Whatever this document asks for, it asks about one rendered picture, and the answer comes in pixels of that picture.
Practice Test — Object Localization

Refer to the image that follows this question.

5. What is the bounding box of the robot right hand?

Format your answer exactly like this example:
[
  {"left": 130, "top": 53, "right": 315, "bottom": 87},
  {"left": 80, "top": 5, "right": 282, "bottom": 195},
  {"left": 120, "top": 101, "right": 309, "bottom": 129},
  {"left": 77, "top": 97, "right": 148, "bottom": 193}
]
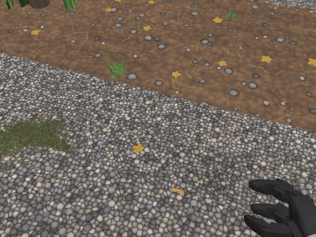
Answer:
[{"left": 244, "top": 178, "right": 316, "bottom": 237}]

